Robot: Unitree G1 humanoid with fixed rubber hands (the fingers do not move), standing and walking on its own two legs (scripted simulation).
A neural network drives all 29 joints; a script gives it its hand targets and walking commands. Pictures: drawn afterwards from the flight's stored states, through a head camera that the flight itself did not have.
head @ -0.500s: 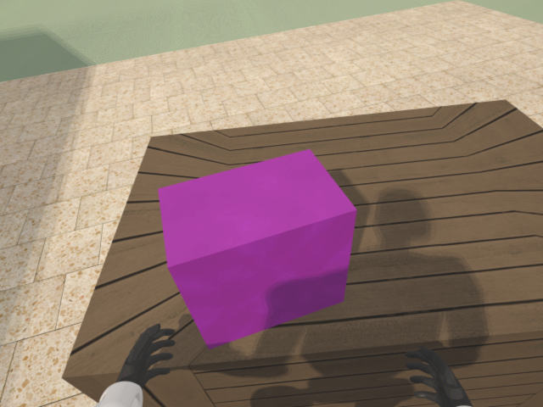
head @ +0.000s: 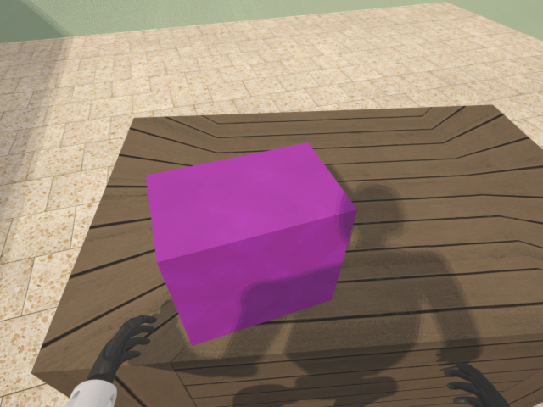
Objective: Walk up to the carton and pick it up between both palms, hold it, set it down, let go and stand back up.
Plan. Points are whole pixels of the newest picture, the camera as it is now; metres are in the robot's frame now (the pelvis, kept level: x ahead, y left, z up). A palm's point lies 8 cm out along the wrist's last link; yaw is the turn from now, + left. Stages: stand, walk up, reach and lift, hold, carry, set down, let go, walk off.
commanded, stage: stand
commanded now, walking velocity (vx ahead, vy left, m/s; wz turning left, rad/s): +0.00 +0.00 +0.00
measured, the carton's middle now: (249, 244) +0.38 +0.06 +0.03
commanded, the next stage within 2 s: none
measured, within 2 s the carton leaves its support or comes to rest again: neither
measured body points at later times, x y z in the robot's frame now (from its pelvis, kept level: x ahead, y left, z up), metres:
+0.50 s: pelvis +0.00 +0.01 +0.00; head -0.01 +0.02 +0.45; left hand +0.22 +0.27 -0.03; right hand +0.14 -0.30 -0.08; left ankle +0.00 +0.14 -0.73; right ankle -0.01 -0.10 -0.73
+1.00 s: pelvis +0.00 -0.01 +0.00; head -0.01 +0.00 +0.45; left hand +0.23 +0.27 -0.02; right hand +0.13 -0.32 -0.09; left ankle +0.00 +0.14 -0.73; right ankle -0.01 -0.10 -0.73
